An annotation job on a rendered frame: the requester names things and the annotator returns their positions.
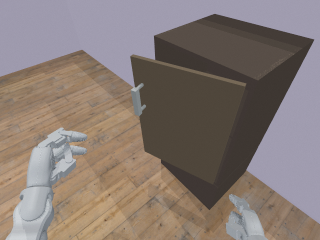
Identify cupboard door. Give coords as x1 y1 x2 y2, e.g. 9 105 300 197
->
130 54 246 184

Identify robot right hand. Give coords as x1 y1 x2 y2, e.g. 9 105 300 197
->
225 194 265 240

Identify robot left forearm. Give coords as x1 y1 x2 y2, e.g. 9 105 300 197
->
5 185 55 240

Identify robot left hand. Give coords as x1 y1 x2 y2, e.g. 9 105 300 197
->
26 127 88 188

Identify handle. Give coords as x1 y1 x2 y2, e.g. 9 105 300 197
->
131 83 146 116

